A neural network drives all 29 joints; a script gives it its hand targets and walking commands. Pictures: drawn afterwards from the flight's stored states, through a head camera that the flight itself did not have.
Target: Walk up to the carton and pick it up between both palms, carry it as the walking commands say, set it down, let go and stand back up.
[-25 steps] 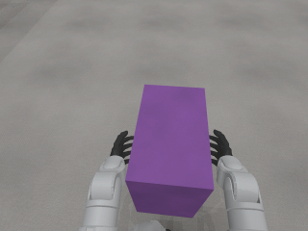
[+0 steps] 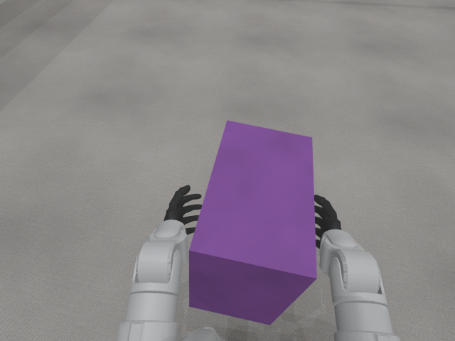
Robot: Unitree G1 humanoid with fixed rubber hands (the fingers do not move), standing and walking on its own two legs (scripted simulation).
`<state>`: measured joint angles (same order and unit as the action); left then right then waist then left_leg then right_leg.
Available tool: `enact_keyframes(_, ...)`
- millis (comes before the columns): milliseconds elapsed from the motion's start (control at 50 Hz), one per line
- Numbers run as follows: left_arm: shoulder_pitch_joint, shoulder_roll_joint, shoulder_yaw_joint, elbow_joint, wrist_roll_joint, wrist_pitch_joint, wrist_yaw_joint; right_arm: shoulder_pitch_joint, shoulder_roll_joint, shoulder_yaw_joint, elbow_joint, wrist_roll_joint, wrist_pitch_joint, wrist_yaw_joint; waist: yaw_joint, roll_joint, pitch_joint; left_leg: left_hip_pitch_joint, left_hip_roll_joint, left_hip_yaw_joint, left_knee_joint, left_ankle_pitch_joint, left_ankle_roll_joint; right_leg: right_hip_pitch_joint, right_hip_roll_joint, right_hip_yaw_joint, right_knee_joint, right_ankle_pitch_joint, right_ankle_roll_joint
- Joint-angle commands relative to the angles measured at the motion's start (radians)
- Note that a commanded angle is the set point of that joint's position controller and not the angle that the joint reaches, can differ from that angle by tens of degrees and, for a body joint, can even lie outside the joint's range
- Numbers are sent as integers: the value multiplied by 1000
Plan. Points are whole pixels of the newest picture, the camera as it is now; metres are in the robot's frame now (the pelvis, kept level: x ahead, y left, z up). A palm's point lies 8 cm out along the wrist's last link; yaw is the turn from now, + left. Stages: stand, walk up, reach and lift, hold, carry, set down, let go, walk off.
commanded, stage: carry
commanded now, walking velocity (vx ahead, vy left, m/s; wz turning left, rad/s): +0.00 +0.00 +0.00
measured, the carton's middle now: (248, 224) +0.34 -0.01 -0.04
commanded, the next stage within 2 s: none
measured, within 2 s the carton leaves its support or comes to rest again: neither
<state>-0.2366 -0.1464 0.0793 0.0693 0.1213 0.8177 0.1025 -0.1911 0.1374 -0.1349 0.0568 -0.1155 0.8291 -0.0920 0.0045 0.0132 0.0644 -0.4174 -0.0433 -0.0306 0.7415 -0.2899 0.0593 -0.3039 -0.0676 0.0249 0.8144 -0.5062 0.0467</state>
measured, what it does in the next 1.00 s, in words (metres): walks backwards: right foot, then left foot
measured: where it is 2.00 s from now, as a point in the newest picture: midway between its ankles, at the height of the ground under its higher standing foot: outside the picture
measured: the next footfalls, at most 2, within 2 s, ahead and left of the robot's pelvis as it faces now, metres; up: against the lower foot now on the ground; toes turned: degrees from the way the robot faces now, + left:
right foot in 0.36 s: -0.08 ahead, -0.14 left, +0.00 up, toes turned -1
left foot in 0.90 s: -0.20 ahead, +0.12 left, +0.00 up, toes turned +3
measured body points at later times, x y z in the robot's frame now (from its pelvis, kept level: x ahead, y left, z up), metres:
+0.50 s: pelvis -0.13 +0.01 +0.00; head -0.13 +0.01 +0.45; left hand +0.18 +0.13 +0.03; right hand +0.16 -0.14 +0.02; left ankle +0.05 +0.08 -0.70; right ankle -0.12 -0.14 -0.71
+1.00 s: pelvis -0.24 +0.07 +0.00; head -0.23 +0.09 +0.45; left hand +0.06 +0.21 +0.00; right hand +0.07 -0.06 +0.00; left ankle -0.24 +0.12 -0.72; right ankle -0.16 -0.12 -0.69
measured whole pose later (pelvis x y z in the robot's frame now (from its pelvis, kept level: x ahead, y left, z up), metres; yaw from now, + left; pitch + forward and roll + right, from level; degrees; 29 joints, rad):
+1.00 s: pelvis -0.24 +0.07 +0.00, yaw +4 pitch -3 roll -3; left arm -0.32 -0.16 0.13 0.27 0.19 0.76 0.09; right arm -0.27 0.15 -0.19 0.27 -0.19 0.75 -0.09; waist 0.01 0.00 0.09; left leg -0.29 -0.04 0.02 0.75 -0.39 0.09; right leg -0.42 -0.05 0.04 0.78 -0.34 0.04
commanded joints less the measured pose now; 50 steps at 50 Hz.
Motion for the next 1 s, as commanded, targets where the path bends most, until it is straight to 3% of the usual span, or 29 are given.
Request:
enact_keyframes(0, -544, -912, -608, -149, -245, -89, -237, -574, 878, 582, -107, 210, -90, 241, -4, 73, -592, 417, 296, -313, -345, 465, 16, -106, 32, 15, 67, 2, -23)
enact_keyframes(100, -577, -916, -616, -135, -252, -105, -243, -567, 889, 575, -73, 199, -106, 244, -6, 78, -626, 439, 288, -292, -376, 442, 15, -66, 43, 5, -14, 24, -32)
enact_keyframes(200, -528, -914, -588, -65, -226, -114, -253, -588, 906, 586, -61, 190, -117, 245, -1, 102, -616, 352, 263, -281, -442, 155, 17, 18, 60, -17, -87, 36, -49)
enact_keyframes(280, -492, -909, -542, 21, -184, -115, -267, -638, 904, 576, -46, 165, -119, 242, 10, 81, -606, 207, 156, -139, -533, -122, -70, 215, 94, -61, -319, 84, -86)
enact_keyframes(320, -526, -893, -542, 8, -188, -133, -276, -696, 923, 613, -77, 180, -130, 242, 14, -85, -607, 134, 35, 21, -431, -57, -149, 253, -42, 97, -439, -38, -143)
enact_keyframes(340, -572, -886, -541, -2, -195, -139, -280, -688, 917, 601, -44, 171, -130, 243, 0, -229, -586, 149, 15, 40, -259, -36, -104, 145, -118, 191, -475, -48, -166)
enact_keyframes(360, -548, -931, -573, -12, -213, -134, -282, -732, 918, 642, -100, 199, -127, 244, -7, -271, -540, 242, 7, 37, -57, -94, -24, -88, -194, 249, -458, -131, -215)
enact_keyframes(400, -606, -934, -543, -6, -200, -127, -291, -733, 952, 628, -37, 185, -125, 247, -20, -185, -484, 307, 31, 18, -37, -63, 25, -222, -125, 98, -396, -120, -156)
enact_keyframes(440, -635, -929, -507, 52, -197, -130, -296, -742, 950, 605, 5, 178, -133, 246, -29, -106, -491, 298, 87, -42, -127, -22, 37, -189, -64, 48, -307, -101, -104)
enact_keyframes(480, -633, -941, -509, 68, -194, -129, -293, -755, 963, 599, 9, 183, -134, 248, -27, 25, -495, 242, 175, -189, -359, -98, 49, -129, 43, -17, -194, -119, -69)
enact_keyframes(520, -643, -959, -546, -10, -199, -131, -283, -708, 978, 596, 17, 189, -124, 260, -3, 186, -541, 126, 246, -312, -618, -319, -10, 51, 139, -102, 41, -55, -69)
enact_keyframes(540, -594, -963, -534, 46, -176, -128, -286, -760, 981, 597, 6, 194, -125, 264, 16, 206, -550, 25, 250, -269, -696, -396, -44, 164, 149, -131, 90, -20, -69)
enact_keyframes(580, -626, -963, -527, 100, -154, -134, -293, -761, 984, 542, 120, 160, -128, 277, 56, 291, -489, -208, 115, -44, -838, -439, -246, 424, 238, -268, -51, -96, -91)
enact_keyframes(600, -646, -954, -519, 116, -142, -143, -289, -781, 977, 516, 136, 151, -141, 282, 72, 248, -451, -258, 43, 68, -748, -434, -290, 456, 241, -260, -186, -98, -111)
enact_keyframes(620, -659, -928, -488, 174, -117, -151, -291, -791, 969, 475, 225, 130, -149, 288, 91, -27, -432, -224, -84, 177, -264, -418, -321, 304, 92, -50, -349, -199, -204)
enact_keyframes(640, -643, -936, -455, 254, -112, -155, -293, -748, 955, 464, 291, 115, -153, 292, 52, -572, -364, 21, -130, 160, 647, -402, -175, -302, -318, 491, -727, -459, -370)
enact_keyframes(660, -695, -914, -433, 237, -118, -173, -303, -837, 994, 511, 256, 124, -165, 285, -5, -426, -245, 29, -4, -43, 873, -184, -60, -473, -426, 491, -823, -370, -360)
enact_keyframes(680, -644, -902, -469, 164, -147, -174, -292, -800, 962, 571, 159, 164, -157, 271, -7, -323, -291, 42, -10, -34, 864, -124, -60, -418, -328, 360, -746, -215, -289)
enact_keyframes(720, -642, -969, -498, 58, -230, -152, -300, -810, 932, 597, -11, 192, -157, 262, -30, -171, -357, 98, 5, 40, 569, -68, -54, -274, -112, 116, -568, 66, -155)
enact_keyframes(760, -799, -1042, -530, 65, -246, -140, -301, -858, 986, 600, 78, 197, -159, 258, -25, -91, -449, 140, 4, 96, 187, -112, -56, -130, -56, 32, -418, 209, -109)
enact_keyframes(780, -794, -1012, -518, 62, -211, -140, -295, -815, 1008, 575, 152, 190, -153, 250, -8, -59, -461, 133, -22, 122, 27, -128, -55, -44, -55, 38, -346, 250, -127)
enact_keyframes(800, -776, -1001, -517, 61, -201, -144, -295, -796, 1015, 582, 170, 196, -152, 251, -9, -99, -455, 174, -8, 116, -103, -145, -42, -34, -66, 61, -313, 232, -144)
enact_keyframes(820, -750, -990, -504, 72, -199, -145, -293, -813, 1004, 592, 135, 220, -155, 253, -15, -104, -479, 269, 17, 55, -222, -182, -35, -65, -69, 85, -267, 147, -128)
enact_keyframes(840, -740, -970, -508, 86, -202, -139, -287, -839, 998, 602, 95, 243, -157, 256, -22, -36, -460, 305, 97, -104, -387, -199, -22, -98, -24, 93, -160, 113, -87)
enact_keyframes(860, -698, -992, -541, 63, -231, -122, -282, -854, 958, 604, 27, 265, -147, 258, -6, 215, -438, 339, 318, -458, -471, 34, 8, -226, 54, 63, 16, 41, -19)
enact_keyframes(880, -626, -1034, -603, -48, -280, -104, -272, -792, 963, 642, -86, 293, -127, 253, 3, 215, -433, 291, 402, -468, -419, 381, 25, -204, 22, 59, 132, 45, 16)
enact_keyframes(920, -520, -1048, -592, 43, -254, -104, -274, -691, 975, 618, -57, 237, -119, 260, -2, 91, -512, 390, 347, -230, -272, 835, 5, -231, -9, 22, 169, 81, -1)
enact_keyframes(940, -545, -1083, -590, 73, -234, -115, -270, -712, 980, 604, -67, 226, -140, 273, -5, 72, -527, 401, 299, -192, -256, 826, 10, -240, 11, 6, 202, 103, -2)
enact_keyframes(980, -643, -1083, -623, -64, -265, -124, -263, -758, 997, 634, -135, 258, -144, 275, -2, 95, -555, 469, 267, -146, -260, 884, -51, -233, 25, -8, 210, 79, -9)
